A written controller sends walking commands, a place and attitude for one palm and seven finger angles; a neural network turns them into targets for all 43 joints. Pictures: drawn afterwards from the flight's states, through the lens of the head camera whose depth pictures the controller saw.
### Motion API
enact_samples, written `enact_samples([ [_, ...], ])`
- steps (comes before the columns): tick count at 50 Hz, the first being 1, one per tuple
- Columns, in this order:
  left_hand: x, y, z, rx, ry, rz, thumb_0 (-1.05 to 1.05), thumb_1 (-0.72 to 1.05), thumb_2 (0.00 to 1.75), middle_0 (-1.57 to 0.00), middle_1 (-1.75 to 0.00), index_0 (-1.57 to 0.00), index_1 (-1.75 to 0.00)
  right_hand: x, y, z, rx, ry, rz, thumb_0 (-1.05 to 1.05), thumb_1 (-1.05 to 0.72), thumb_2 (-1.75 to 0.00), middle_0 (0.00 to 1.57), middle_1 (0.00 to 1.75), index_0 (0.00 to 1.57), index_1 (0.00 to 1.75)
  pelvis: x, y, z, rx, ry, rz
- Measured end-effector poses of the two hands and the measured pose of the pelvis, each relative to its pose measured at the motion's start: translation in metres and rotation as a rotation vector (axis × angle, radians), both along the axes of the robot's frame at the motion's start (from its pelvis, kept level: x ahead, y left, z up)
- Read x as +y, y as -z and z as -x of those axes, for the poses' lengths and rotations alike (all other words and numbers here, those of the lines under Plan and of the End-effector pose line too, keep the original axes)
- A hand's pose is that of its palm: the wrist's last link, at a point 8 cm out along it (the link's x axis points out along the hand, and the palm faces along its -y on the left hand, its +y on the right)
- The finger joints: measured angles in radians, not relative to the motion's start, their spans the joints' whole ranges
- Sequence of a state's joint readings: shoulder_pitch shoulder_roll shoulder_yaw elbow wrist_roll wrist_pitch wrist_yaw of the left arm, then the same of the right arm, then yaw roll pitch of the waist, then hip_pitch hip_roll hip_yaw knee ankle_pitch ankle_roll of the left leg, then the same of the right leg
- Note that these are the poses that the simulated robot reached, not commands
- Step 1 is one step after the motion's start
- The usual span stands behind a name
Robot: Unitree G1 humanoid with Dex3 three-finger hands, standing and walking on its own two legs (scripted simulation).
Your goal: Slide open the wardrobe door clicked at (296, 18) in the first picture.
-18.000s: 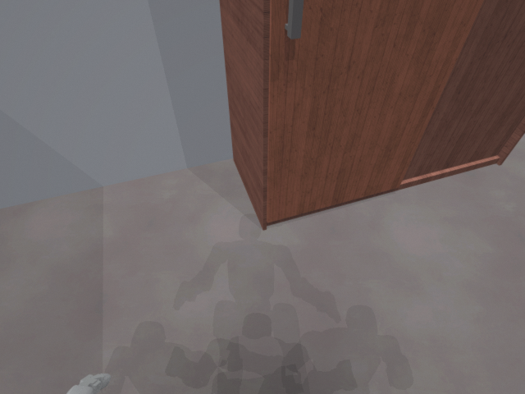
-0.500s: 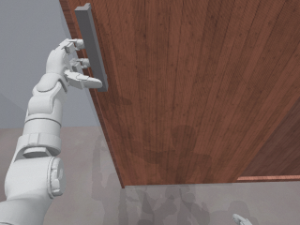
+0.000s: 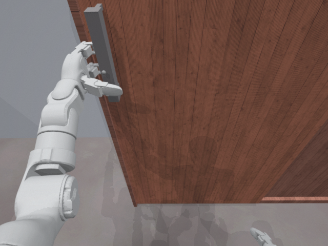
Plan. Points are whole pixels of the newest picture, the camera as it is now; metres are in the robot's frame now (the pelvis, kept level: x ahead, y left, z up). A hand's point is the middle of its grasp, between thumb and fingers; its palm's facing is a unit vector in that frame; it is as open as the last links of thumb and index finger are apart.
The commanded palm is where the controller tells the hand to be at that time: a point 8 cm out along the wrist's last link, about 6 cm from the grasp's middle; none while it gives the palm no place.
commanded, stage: slide the fingers in behind the handle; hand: left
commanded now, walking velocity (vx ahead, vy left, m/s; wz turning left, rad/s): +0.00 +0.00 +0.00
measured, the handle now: (107, 57) +0.48 +0.16 +0.24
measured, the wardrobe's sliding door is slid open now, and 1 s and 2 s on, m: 0.00 0.00 0.00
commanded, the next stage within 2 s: grip the handle and tug to test in 0.88 s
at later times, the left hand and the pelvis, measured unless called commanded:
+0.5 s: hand (112, 74) +0.42 +0.14 +0.23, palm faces +0.06 -1.00 +0.00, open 14.0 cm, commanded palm +0.40 +0.19 +0.23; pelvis -0.01 +0.00 +0.00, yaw +1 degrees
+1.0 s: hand (113, 72) +0.43 +0.14 +0.24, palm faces +0.06 -1.00 +0.00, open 14.1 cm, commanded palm +0.40 +0.19 +0.23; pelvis -0.01 +0.00 +0.00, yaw +1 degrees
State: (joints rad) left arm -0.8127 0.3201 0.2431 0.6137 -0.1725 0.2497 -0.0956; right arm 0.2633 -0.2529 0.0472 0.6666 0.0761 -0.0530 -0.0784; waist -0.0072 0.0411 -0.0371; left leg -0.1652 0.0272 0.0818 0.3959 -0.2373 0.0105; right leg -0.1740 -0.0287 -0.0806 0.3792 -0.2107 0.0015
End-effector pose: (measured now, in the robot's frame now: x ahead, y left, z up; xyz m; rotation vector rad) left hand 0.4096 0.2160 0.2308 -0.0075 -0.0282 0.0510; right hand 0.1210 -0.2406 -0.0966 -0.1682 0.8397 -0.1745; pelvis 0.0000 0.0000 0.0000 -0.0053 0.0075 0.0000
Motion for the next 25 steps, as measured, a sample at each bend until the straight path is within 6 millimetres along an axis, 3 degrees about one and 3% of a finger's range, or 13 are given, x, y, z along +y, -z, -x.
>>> enact_samples([
  [16,-0.019,-0.008,0.01,0.018,0.002,-0.007,-0.01,-0.5,0.3,-0.3,-1.2,-0.29,-1.19,0.004,-0.006,-0.02,-0.044,-0.026,-0.008,0.01,-0.91,-0.9,0.21,0.3,0.2,0.3,-0.003,0.0,0.002,-0.016,-0.008,-0.001],
  [25,-0.023,-0.002,0.009,0.024,-0.01,-0.008,-0.01,-0.5,0.3,-0.3,-1.2,-0.29,-1.19,0.003,-0.005,-0.014,-0.035,-0.032,0.0,0.01,-0.91,-0.9,0.21,0.3,0.2,0.3,-0.004,0.0,0.008,-0.016,-0.011,-0.001],
])
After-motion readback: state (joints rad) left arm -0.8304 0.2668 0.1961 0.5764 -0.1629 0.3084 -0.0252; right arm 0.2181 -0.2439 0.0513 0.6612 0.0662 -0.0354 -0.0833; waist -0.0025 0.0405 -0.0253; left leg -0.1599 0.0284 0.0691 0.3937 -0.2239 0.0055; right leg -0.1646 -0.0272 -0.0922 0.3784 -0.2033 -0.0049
